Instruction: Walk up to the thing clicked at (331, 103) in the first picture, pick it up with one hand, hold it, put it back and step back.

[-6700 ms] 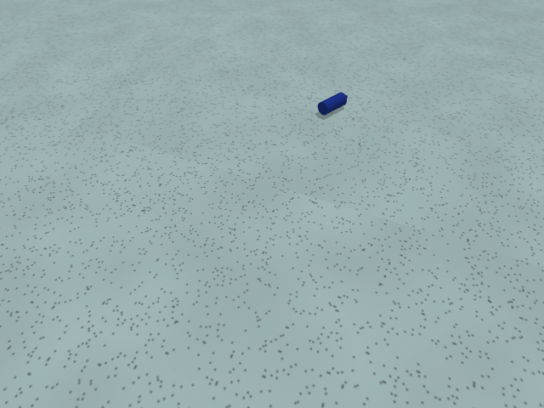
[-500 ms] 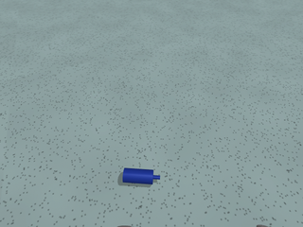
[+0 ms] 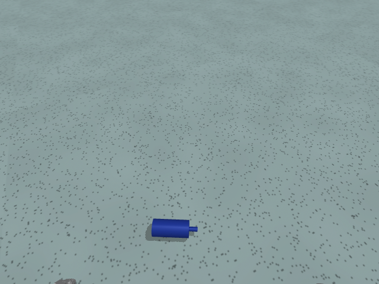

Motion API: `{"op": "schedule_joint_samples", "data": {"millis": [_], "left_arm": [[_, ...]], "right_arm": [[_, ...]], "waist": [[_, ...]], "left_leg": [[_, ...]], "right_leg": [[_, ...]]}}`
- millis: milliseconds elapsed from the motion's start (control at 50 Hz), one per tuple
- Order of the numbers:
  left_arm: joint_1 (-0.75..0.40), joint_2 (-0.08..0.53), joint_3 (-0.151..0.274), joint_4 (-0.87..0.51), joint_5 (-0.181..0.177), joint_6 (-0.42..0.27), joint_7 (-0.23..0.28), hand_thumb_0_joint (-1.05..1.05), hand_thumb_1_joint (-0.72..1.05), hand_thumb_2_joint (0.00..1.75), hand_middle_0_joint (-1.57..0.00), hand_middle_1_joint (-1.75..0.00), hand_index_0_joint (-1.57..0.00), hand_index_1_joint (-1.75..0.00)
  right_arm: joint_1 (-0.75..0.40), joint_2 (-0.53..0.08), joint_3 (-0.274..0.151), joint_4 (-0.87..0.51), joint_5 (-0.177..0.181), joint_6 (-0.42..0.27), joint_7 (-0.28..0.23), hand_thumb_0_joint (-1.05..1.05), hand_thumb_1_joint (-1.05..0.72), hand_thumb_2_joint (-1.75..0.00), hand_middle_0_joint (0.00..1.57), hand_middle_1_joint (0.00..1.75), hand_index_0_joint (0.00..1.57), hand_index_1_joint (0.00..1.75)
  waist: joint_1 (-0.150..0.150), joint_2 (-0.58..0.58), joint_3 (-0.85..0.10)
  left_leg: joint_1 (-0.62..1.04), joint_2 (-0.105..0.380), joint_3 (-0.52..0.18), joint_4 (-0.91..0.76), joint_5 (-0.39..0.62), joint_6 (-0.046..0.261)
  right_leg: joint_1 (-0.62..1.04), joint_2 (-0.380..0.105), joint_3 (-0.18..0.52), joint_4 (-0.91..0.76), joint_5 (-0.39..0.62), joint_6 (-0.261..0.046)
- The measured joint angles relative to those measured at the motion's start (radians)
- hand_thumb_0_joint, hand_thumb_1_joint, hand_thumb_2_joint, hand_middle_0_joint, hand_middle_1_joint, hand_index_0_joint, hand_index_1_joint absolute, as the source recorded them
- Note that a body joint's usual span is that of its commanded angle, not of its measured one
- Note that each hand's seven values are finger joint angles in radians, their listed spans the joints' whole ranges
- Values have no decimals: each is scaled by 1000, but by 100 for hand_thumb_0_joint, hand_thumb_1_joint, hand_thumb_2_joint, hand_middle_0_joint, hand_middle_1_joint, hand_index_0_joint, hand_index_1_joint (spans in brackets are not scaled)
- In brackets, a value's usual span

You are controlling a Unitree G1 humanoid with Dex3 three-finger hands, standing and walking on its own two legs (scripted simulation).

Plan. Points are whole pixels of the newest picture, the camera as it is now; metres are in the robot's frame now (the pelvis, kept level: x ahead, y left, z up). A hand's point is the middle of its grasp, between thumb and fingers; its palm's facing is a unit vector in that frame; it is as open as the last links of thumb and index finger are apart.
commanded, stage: walk up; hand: left
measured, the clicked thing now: (175, 228) +0.51 +0.10 -0.73
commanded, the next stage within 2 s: stand in 0.56 s
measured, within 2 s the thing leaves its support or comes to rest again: neither
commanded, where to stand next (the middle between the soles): +0.06 +0.02 m, yaw -1 degrees
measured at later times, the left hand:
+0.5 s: hand out of the picture +0.09 +0.25 -0.15, palm faces -0.02 -0.94 -0.35, open 7.4 cm
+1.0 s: hand out of the picture +0.10 +0.24 -0.15, palm faces -0.02 -0.94 -0.33, open 7.4 cm
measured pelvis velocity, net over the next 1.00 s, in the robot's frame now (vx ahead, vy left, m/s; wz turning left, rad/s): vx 0.01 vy -0.01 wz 0.00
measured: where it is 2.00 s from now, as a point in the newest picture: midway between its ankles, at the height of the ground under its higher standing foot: outside the picture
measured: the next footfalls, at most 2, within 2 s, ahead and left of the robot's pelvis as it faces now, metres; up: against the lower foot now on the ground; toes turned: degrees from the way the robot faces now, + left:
none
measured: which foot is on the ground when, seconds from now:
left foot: down 0.00-1.00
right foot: down 0.00-1.00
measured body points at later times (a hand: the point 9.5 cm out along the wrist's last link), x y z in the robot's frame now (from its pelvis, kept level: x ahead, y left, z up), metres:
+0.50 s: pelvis +0.01 +0.00 +0.00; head +0.02 +0.00 +0.45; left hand +0.09 +0.30 -0.13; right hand +0.08 -0.31 -0.13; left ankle +0.02 +0.12 -0.74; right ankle +0.02 -0.15 -0.74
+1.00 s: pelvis +0.01 -0.01 +0.01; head +0.02 +0.00 +0.45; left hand +0.10 +0.29 -0.13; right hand +0.10 -0.31 -0.12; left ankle +0.02 +0.12 -0.74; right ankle +0.02 -0.15 -0.74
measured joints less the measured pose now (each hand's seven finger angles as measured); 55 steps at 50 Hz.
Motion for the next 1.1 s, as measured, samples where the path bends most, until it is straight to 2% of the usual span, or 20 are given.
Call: {"op": "schedule_joint_samples", "data": {"millis": [440, 740, 1100], "left_arm": [[39, -20, 14, 18, 7, 12, -4, 0, 90, 89, -20, -30, -20, -30], [36, -23, 17, -4, 3, 16, -8, 0, 90, 89, -20, -30, -20, -30], [53, -22, 15, -16, 5, 21, -12, 0, 90, 89, -20, -30, -20, -30]], "right_arm": [[62, 7, -9, 19, -9, 2, -5, 1, -90, -90, 20, 30, 21, 30], [50, 22, 3, 13, -12, -17, -10, 1, -90, -90, 20, 30, 21, 30], [52, 11, 5, 6, -12, -19, -13, 1, -90, -90, 20, 30, 21, 30]], "waist": [[-3, -6, -7], [-7, -11, -9], [-3, -13, -9]], "left_leg": [[33, -1, 3, -63, 23, -4], [50, 5, 1, -84, 26, -11], [62, 12, -5, -93, 29, -18]], "right_leg": [[25, -1, 1, -47, 15, -2], [40, 4, -2, -65, 16, -7], [53, 11, -8, -72, 17, -14]]}}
